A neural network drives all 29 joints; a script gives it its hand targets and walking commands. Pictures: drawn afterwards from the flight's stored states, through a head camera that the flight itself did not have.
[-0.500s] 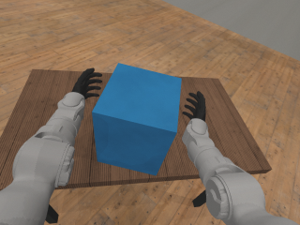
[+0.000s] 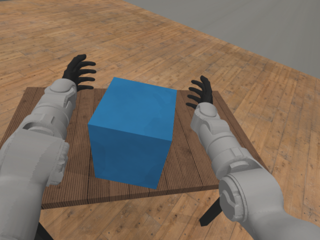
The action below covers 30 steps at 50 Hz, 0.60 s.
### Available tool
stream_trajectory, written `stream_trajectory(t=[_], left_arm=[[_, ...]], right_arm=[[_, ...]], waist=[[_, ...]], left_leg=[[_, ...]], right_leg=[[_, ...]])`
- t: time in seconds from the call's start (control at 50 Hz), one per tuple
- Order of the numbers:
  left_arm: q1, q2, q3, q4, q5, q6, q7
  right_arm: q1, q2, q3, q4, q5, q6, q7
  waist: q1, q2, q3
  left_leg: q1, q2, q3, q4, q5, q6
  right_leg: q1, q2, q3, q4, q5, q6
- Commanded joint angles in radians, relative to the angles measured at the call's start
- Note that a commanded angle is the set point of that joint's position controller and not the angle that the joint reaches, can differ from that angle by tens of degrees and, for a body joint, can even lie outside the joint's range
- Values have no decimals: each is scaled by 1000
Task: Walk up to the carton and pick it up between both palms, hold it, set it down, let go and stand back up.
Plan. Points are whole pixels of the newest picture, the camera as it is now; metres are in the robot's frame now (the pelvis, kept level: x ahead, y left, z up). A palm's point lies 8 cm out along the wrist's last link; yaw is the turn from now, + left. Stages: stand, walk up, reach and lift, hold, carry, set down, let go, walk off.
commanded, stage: set down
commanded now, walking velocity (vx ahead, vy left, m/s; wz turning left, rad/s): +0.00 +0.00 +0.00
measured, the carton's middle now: (135, 134) +0.46 +0.00 +0.00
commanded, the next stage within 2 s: none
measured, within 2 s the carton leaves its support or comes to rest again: neither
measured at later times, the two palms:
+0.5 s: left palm (65, 93) +0.46 +0.18 +0.16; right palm (207, 122) +0.37 -0.17 +0.14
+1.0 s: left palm (40, 137) +0.38 +0.23 +0.09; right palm (201, 155) +0.31 -0.15 +0.08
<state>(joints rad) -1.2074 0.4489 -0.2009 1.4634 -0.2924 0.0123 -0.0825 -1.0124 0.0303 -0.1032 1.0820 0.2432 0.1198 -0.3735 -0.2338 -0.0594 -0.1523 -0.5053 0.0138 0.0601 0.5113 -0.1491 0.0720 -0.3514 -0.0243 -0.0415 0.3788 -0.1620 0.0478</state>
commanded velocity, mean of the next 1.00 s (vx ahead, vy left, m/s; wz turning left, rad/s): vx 0.00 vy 0.00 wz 0.00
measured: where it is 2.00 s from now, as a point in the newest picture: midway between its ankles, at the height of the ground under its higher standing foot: outside the picture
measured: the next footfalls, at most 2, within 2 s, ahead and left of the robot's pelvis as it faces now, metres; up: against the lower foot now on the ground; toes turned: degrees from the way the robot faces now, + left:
none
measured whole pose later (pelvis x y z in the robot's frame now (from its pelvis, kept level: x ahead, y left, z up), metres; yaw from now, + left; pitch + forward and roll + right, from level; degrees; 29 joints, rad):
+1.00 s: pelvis +0.01 -0.01 +0.01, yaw -2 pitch -3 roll -3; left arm -0.46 0.52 0.00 0.51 -0.25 0.23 -0.20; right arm -0.21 0.09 0.08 0.21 0.23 0.21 -0.52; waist -0.03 -0.05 0.08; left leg -0.23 0.04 0.09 0.47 -0.18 0.05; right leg -0.09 0.00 -0.01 0.32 -0.18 0.04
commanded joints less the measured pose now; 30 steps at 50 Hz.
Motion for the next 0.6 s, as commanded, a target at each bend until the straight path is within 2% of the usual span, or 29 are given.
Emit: stream_trajectory(t=[0.0, 0.06, 0.1, 0.14, 0.18, 0.22, 0.24, 0.26, 0.28, 0.3, 0.34, 0.38, 0.42, 0.46, 0.54, 0.58], left_arm=[[-416, 107, 12, -149, -5, 21, -9], [-416, 114, 30, -244, 5, 39, -16], [-400, 131, 54, -271, 17, 69, -26], [-383, 137, 65, -292, 20, 92, -37], [-341, 147, 81, -307, 31, 123, -50], [-280, 145, 110, -342, 52, 152, -67], [-283, 148, 99, -341, 53, 168, -75], [-243, 147, 112, -385, 61, 177, -79], [-197, 149, 121, -382, 70, 195, -88], [-134, 144, 142, -421, 86, 205, -99], [-79, 153, 173, -532, 105, 223, -110], [-40, 163, 204, -638, 127, 237, -115], [-104, 188, 204, -662, 98, 241, -109], [-62, 192, 217, -695, 81, 236, -99], [100, 192, 256, -798, 98, 230, -104], [133, 203, 267, -847, 98, 222, -108]], right_arm=[[-344, -109, -1, -168, 19, 20, -19], [-313, -102, 13, -244, 30, 20, -29], [-296, -101, 33, -288, 41, 37, -40], [-282, -101, 50, -315, 52, 60, -47], [-242, -97, 60, -345, 53, 79, -64], [-188, -80, 93, -385, 76, 96, -79], [-191, -84, 92, -401, 79, 106, -88], [-144, -76, 93, -428, 84, 110, -96], [-109, -74, 111, -430, 92, 119, -100], [-26, -61, 130, -454, 102, 117, -107], [32, -53, 154, -545, 116, 113, -119], [89, -48, 145, -622, 112, 101, -129], [15, -43, 113, -699, 76, 111, -130], [56, -24, 101, -750, 36, 117, -130], [237, 7, 149, -805, 32, 99, -136], [273, 15, 158, -835, 37, 95, -136]], waist=[[2, 213, -315], [12, 241, -365], [16, 238, -361], [20, 223, -340], [15, 183, -297], [36, 163, -245], [28, 165, -230], [33, 170, -227], [40, 154, -186], [52, 157, -162], [79, 157, -156], [89, 183, -140], [80, 162, -139], [93, 134, -133], [129, 138, -173], [139, 147, -170]], left_leg=[[436, 25, -78, -88, -45, -77], [496, 22, -63, -71, 59, -94], [524, 15, -53, -59, 114, -95], [520, 13, -51, -70, 114, -89], [534, 13, -48, -81, 121, -85], [534, 8, -42, -90, 134, -79], [527, 7, -42, -95, 106, -78], [535, 7, -34, -92, 129, -81], [543, 9, -34, -100, 131, -75], [555, 8, -28, -107, 137, -78], [582, 10, -23, -98, 183, -80], [612, 11, -16, -89, 211, -92], [575, 11, -12, -97, 100, -81], [540, 15, -4, -119, 6, -64], [564, 21, -3, -105, 72, -63], [564, 21, -4, -105, 62, -62]], right_leg=[[-35, 36, -39, -53, 105, -65], [1, 42, -43, -58, 181, -64], [31, 42, -37, -68, 226, -63], [63, 44, -37, -68, 234, -60], [97, 46, -36, -76, 264, -54], [141, 49, -32, -85, 293, -48], [139, 47, -32, -91, 274, -48], [151, 50, -30, -88, 294, -49], [165, 50, -30, -97, 295, -47], [182, 48, -27, -104, 300, -46], [189, 52, -29, -111, 313, -44], [177, 54, -32, -118, 314, -45], [132, 48, -34, -123, 216, -43], [139, 43, -28, -119, 162, -40], [197, 39, -19, -102, 217, -38], [188, 34, -14, -107, 186, -39]])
